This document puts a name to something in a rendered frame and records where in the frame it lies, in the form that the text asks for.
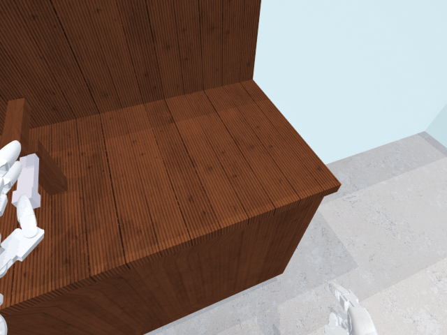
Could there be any tap lever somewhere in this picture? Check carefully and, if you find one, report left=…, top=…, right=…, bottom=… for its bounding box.
left=12, top=154, right=41, bottom=209

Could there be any right robot hand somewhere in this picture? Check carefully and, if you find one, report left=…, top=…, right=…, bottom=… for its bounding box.
left=325, top=283, right=378, bottom=335

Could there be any counter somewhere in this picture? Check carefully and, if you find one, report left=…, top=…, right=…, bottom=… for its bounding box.
left=0, top=0, right=342, bottom=335

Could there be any left robot hand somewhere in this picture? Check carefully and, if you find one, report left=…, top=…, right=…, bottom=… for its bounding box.
left=0, top=140, right=44, bottom=278

